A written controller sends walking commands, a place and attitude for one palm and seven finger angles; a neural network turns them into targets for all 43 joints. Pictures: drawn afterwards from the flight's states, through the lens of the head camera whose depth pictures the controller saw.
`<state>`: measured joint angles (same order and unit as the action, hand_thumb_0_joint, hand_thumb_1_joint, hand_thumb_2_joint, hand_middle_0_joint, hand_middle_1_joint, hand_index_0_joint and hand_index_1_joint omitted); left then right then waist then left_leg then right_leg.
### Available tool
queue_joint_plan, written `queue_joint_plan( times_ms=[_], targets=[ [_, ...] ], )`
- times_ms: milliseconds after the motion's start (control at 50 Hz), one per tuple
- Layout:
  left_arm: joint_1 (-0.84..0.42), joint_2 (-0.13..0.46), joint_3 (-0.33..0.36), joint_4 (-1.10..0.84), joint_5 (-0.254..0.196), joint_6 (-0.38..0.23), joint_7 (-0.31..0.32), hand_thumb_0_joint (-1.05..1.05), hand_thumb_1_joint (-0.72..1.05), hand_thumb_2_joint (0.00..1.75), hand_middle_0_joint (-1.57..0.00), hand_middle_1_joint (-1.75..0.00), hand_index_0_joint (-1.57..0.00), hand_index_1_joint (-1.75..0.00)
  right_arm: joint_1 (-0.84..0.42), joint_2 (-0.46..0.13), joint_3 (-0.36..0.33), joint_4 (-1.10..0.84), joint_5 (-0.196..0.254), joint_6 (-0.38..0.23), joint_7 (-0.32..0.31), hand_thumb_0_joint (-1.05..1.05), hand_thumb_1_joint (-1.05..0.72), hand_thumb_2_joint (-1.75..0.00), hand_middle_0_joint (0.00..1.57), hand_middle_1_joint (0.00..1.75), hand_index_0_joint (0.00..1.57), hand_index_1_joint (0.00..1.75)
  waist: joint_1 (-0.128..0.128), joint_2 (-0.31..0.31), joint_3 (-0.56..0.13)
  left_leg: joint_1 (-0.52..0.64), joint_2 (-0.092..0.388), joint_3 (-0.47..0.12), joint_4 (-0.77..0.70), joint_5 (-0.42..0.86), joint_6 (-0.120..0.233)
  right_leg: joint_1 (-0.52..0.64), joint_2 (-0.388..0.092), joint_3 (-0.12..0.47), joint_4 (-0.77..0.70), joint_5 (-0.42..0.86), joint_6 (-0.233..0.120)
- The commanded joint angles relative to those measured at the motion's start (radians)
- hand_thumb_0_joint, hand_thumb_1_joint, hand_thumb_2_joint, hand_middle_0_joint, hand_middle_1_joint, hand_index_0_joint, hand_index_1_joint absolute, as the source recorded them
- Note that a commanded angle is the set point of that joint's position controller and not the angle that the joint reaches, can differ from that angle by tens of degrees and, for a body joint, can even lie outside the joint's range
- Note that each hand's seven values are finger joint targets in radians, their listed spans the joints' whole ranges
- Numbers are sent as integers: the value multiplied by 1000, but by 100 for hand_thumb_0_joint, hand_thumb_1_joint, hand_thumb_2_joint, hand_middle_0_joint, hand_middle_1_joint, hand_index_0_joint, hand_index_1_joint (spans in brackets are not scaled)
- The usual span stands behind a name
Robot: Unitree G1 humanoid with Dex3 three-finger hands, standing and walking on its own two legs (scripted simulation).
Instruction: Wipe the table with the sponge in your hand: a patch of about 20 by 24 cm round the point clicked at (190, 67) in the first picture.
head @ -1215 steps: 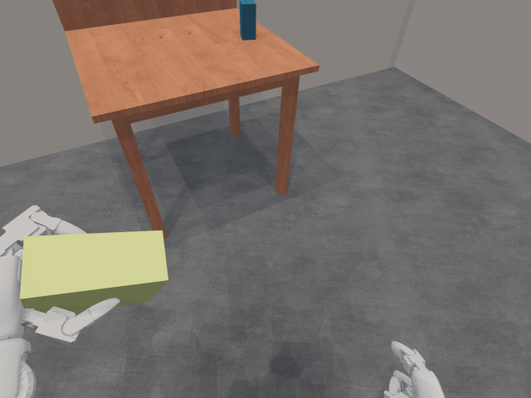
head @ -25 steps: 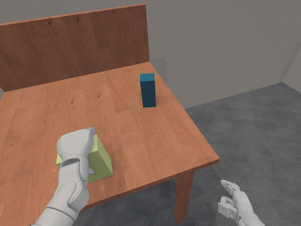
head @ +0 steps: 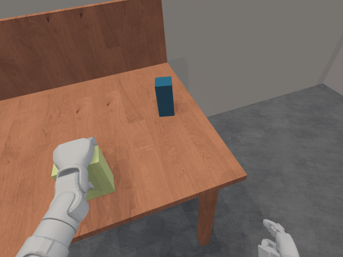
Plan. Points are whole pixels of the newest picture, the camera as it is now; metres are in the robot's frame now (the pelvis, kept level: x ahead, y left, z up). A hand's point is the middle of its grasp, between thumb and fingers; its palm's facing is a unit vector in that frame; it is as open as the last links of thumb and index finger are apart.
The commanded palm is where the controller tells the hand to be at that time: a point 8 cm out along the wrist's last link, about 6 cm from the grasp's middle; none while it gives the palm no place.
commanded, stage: wipe forward along the middle lane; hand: left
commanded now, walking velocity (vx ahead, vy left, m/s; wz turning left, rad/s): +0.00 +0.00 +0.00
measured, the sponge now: (89, 180) +0.30 +0.27 +0.00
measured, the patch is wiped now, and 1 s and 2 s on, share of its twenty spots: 1.00 1.00 1.00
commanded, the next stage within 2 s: slide back across to the first lane in 1.24 s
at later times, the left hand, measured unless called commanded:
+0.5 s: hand (81, 153) +0.35 +0.29 +0.05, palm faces -0.09 +0.00 -1.00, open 10.0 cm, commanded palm +0.34 +0.29 +0.09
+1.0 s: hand (78, 138) +0.41 +0.32 +0.05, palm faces -0.12 +0.00 -0.99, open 10.0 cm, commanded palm +0.40 +0.32 +0.09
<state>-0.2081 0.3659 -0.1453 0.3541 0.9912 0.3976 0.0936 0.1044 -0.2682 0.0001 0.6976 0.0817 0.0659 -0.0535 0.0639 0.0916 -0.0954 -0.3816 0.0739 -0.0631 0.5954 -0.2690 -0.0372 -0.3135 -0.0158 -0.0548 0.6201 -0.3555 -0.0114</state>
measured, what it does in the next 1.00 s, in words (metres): stands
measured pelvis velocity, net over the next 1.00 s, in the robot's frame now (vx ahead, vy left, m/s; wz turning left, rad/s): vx -0.02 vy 0.02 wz -0.02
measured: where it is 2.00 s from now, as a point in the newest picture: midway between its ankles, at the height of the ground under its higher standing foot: outside the picture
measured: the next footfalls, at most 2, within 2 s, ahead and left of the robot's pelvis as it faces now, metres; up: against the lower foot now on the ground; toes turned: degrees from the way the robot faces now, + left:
none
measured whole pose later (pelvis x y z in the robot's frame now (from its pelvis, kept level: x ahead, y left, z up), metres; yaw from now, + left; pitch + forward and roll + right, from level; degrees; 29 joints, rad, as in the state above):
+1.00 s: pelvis -0.02 +0.02 -0.01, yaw -1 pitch +11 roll -2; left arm -0.70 0.53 -0.01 1.00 1.03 0.19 0.16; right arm 0.25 -0.27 -0.02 0.74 0.08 0.11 -0.04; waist -0.05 0.07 -0.12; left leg -0.62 0.08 -0.07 0.68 -0.27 -0.03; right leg -0.52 0.00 -0.04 0.65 -0.32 0.01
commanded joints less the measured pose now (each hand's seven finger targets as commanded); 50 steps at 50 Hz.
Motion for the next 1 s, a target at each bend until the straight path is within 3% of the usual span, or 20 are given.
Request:
queue_joint_plan(
  times_ms=[0, 60, 80, 140, 180, 220, 280, 320, 360, 380, 400, 460, 480, 520, 580, 660, 780, 860, 920, 980],
  targets=[
    [-254, 175, 74, 6, 20, -12, 25, 0, 10, 130, -120, -160, -120, -160, -134, -118, -35, -151, -2, -43, -9, 0, -90, -90, 20, 30, 20, 30, -25, -173, -110, 69, -106, 86, -29, 113, 73, -23, 34, -2, -131, 271, -20],
    [-274, 203, 95, 65, 29, -29, 32, 0, 10, 130, -120, -160, -120, -160, -112, -122, -42, -139, -2, -39, -9, 0, -90, -90, 20, 30, 20, 30, -22, -168, -126, 54, -106, 85, -21, 107, 72, -31, 33, -2, -123, 263, -21],
    [-269, 253, 144, 85, 33, -30, 36, 0, 10, 130, -120, -160, -120, -160, -101, -131, -46, -132, -5, -35, -10, 0, -90, -90, 20, 30, 20, 30, -16, -169, -135, 49, -104, 80, -23, 104, 70, -24, 36, 6, -125, 260, -25],
    [-319, 210, 99, 129, 32, -45, 39, 0, 10, 130, -120, -160, -120, -160, -88, -125, -47, -134, 0, -31, -10, 0, -90, -90, 20, 30, 20, 30, -35, -165, -127, 33, -104, 84, -12, 91, 72, -52, 34, 2, -123, 242, -21],
    [-341, 261, 137, 158, 39, -48, 43, 0, 10, 130, -120, -160, -120, -160, -74, -133, -49, -127, -2, -24, -10, 0, -90, -90, 20, 30, 20, 30, -29, -147, -133, 20, -103, 73, -19, 74, 68, -57, 37, 3, -123, 206, -27],
    [-383, 210, 92, 172, 32, -64, 47, 0, 10, 130, -120, -160, -120, -160, -65, -127, -50, -132, 2, -24, -10, 0, -90, -90, 20, 30, 20, 30, -47, -163, -136, 12, -103, 78, -11, 60, 74, -72, 34, 1, -122, 191, -21],
    [-391, 303, 170, 220, 33, -74, 58, 0, 10, 130, -120, -160, -120, -160, -45, -139, -53, -121, -2, -17, -14, 0, -90, -90, 20, 30, 20, 30, -39, -173, -151, -9, -99, 72, -10, 55, 72, -60, 36, 10, -125, 190, -21],
    [-473, 262, 116, 245, 35, -89, 60, 0, 10, 130, -120, -160, -120, -160, -40, -131, -50, -123, 3, -17, -15, 0, -90, -90, 20, 30, 20, 30, -63, -165, -120, -21, -99, 73, -12, 19, 74, -102, 34, 2, -126, 128, -16],
    [-497, 289, 132, 286, 39, -99, 67, 0, 10, 130, -120, -160, -120, -160, -24, -134, -53, -114, 2, -19, -16, 0, -90, -90, 20, 30, 20, 30, -63, -155, -138, -24, -98, 74, -7, 16, 77, -104, 33, 8, -127, 120, -16],
    [-490, 348, 184, 302, 46, -100, 72, 0, 10, 130, -120, -160, -120, -160, -14, -141, -55, -107, -1, -14, -16, 0, -90, -90, 20, 30, 20, 30, -48, -136, -154, -30, -96, 66, -12, 23, 72, -93, 38, 10, -125, 119, -24],
    [-523, 283, 118, 296, 39, -107, 68, 0, 10, 130, -120, -160, -120, -160, -15, -132, -53, -120, 3, -14, -17, 0, -90, -90, 20, 30, 20, 30, -66, -140, -163, -28, -101, 73, -7, 18, 76, -94, 35, 8, -123, 118, -16],
    [-589, 317, 127, 356, 47, -120, 69, 0, 10, 130, -120, -160, -120, -160, 8, -135, -52, -106, 3, -12, -15, 0, -90, -90, 20, 30, 20, 30, -77, -118, -155, -45, -97, 72, -4, 3, 76, -115, 33, 9, -123, 101, -17],
    [-587, 372, 179, 380, 48, -122, 71, 0, 10, 130, -120, -160, -120, -160, 15, -140, -54, -100, 1, -10, -17, 0, -90, -90, 20, 30, 20, 30, -69, -124, -157, -55, -94, 63, -9, -6, 76, -113, 37, 12, -129, 83, -20],
    [-646, 365, 153, 410, 52, -139, 70, 0, 10, 130, -120, -160, -120, -160, 30, -138, -53, -98, 2, -10, -17, 0, -90, -90, 20, 30, 20, 30, -88, -125, -157, -62, -94, 70, 1, -12, 80, -123, 34, 14, -127, 82, -14],
    [-667, 406, 183, 455, 66, -158, 69, 0, 10, 130, -120, -160, -120, -160, 56, -142, -55, -91, -2, -6, -16, 0, -90, -90, 20, 30, 20, 30, -84, -113, -189, -71, -90, 60, 1, 8, 79, -120, 39, 11, -119, 102, -20],
    [-716, 374, 145, 488, 81, -178, 75, 0, 10, 130, -120, -160, -120, -160, 89, -141, -62, -81, -5, -4, -8, 0, -90, -90, 20, 30, 20, 30, -102, -94, -219, -63, -86, 67, 20, 35, 82, -136, 39, 11, -107, 143, -20],
    [-700, 415, 200, 515, 67, -191, 90, 0, 10, 130, -120, -160, -120, -160, 111, -146, -68, -73, -9, 8, -1, 0, -90, -90, 20, 30, 20, 30, -94, -102, -256, -80, -82, 64, 24, 85, 82, -104, 43, 6, -95, 221, -22],
    [-766, 401, 160, 543, 72, -182, 93, 0, 10, 130, -120, -160, -120, -160, 121, -149, -67, -61, -5, 13, 1, 0, -90, -90, 20, 30, 20, 30, -121, -109, -225, -89, -82, 72, 25, 64, 85, -134, 42, 5, -101, 200, -15],
    [-785, 410, 164, 567, 76, -182, 93, 0, 10, 130, -120, -160, -120, -160, 130, -152, -68, -55, -6, 13, 2, 0, -90, -90, 20, 30, 20, 30, -123, -100, -219, -80, -80, 67, 19, 55, 84, -158, 45, -2, -104, 162, -18],
    [-841, 455, 187, 586, 82, -184, 88, 0, 10, 130, -120, -160, -120, -160, 143, -155, -66, -49, -7, 14, -2, 0, -90, -90, 20, 30, 20, 30, -128, -91, -234, -85, -77, 62, 16, 58, 82, -161, 47, -2, -101, 156, -21]
  ],
)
